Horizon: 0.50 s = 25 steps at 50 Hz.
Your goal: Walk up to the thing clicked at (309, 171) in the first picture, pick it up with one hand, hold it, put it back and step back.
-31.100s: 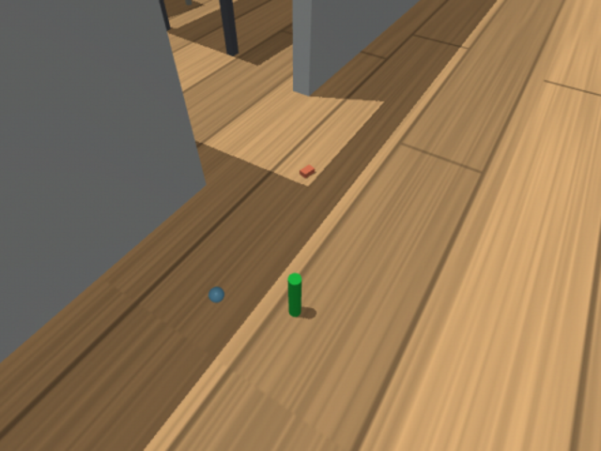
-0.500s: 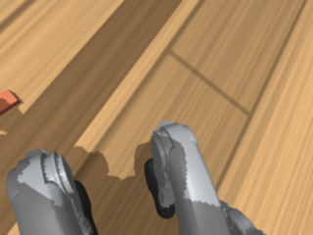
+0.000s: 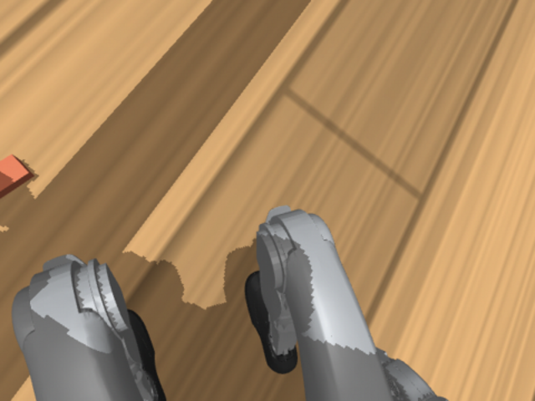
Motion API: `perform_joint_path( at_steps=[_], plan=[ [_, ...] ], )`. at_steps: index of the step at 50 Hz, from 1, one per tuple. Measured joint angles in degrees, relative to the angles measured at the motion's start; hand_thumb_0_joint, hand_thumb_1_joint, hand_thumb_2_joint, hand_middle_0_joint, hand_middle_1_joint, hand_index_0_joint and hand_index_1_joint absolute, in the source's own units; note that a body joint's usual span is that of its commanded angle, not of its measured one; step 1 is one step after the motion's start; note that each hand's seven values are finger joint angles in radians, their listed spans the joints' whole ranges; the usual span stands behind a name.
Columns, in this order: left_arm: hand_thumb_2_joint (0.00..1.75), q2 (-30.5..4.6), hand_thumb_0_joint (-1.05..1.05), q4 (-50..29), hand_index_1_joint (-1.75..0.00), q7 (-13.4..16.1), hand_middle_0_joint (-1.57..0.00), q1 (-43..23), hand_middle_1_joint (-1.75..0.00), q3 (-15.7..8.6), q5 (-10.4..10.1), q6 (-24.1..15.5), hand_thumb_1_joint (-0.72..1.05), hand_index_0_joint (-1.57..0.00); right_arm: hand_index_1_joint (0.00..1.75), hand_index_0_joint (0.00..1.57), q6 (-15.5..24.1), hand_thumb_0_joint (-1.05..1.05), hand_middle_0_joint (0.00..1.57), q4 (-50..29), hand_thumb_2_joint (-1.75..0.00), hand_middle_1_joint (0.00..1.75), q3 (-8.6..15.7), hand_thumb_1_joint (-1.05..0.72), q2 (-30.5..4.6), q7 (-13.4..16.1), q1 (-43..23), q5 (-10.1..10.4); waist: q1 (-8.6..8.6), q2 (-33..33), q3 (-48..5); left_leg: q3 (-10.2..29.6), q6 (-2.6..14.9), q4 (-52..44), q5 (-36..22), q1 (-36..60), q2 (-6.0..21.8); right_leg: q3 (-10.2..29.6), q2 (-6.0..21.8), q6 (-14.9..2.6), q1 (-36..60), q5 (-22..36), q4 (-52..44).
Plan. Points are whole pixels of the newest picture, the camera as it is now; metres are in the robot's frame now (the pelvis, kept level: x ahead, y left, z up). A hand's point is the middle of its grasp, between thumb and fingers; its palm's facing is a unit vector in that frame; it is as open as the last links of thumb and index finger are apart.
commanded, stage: rise first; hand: left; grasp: from above
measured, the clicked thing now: (5, 177) +0.47 +0.33 -0.30
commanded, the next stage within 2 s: approach in 0.76 s
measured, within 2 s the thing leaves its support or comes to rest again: neither
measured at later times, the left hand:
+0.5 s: hand out of the picture +0.43 +0.37 -0.18, palm faces -0.27 -0.31 -0.91, open 12.3 cm
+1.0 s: hand out of the picture +0.43 +0.37 -0.18, palm faces -0.28 -0.31 -0.91, open 12.6 cm
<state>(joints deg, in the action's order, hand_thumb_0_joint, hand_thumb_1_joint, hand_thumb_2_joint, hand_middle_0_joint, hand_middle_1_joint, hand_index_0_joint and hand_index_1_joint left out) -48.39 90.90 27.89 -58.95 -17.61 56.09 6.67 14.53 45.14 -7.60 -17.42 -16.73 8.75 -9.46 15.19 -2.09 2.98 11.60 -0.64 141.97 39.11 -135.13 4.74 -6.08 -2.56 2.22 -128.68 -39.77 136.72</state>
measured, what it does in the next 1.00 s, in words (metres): stands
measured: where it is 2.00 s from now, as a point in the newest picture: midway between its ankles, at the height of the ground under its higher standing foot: (212, 360)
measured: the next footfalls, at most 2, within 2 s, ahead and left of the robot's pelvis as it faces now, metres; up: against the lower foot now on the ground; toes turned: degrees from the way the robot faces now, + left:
none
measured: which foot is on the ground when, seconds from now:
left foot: down 0.00-1.00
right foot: down 0.00-1.00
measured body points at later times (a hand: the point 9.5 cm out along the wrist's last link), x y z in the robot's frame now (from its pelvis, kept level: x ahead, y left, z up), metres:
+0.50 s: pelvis +0.00 +0.00 +0.00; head +0.25 +0.08 +0.36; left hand +0.44 +0.38 -0.13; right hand +0.04 -0.26 -0.09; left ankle +0.07 +0.14 -0.28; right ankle +0.10 -0.12 -0.28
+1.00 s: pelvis +0.00 +0.00 +0.00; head +0.24 +0.08 +0.36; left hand +0.44 +0.38 -0.13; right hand +0.04 -0.26 -0.09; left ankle +0.07 +0.14 -0.28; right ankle +0.10 -0.12 -0.28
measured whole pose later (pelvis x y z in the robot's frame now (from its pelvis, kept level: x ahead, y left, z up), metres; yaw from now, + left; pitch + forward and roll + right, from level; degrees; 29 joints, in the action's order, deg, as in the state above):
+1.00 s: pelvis +0.00 +0.00 +0.00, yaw +0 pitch +30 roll -9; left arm -49.7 96.3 29.3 -61.5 -15.8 56.7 5.3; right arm 18.2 46.3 -8.4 -18.3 -17.7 8.5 -10.6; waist 16.2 -2.7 3.5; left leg 11.9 -0.8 142.4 38.4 -135.1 4.7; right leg -6.2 -2.8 2.2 -128.9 -38.8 137.1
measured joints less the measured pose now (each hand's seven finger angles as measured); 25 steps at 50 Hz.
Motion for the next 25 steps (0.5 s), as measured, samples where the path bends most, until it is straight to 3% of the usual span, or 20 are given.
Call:
perform_joint_path(
  at_steps=[14, 25],
  plan=[
    [0.74, 0.1, 0.0, 1.2, -0.82, 0.1, -0.37, -0.2, -0.82, 1.2, 0.7, -1.4, -0.26, -0.37, 0.3, 0.2, 1.2, 0.01, 0.19, 0.3, -0.9, 0.3, 0.2, -0.92, -0.8, 0.0, -0.5, -0.4, 0.01, -0.1, -0.1, -0.2, -0.02, 0.0, -0.6, 0.0, 0.0, 0.2, -0.1, -0.03, -0.3, 0.7, 0.2],
    [0.73, -0.5, 0.0, 2.5, -0.8, 1.2, -0.38, -0.9, -0.8, 0.0, 0.7, -1.2, -0.25, -0.38, 0.3, 0.2, 1.9, 0.01, 0.19, 0.6, -0.9, 0.3, -0.3, -0.92, -0.9, -0.1, -0.3, -0.7, 0.49, -0.3, 0.5, 0.2, -0.12, 0.3, -0.6, 0.0, 0.1, -0.1, -0.3, 0.02, -0.4, 0.9, 0.2]
  ],
)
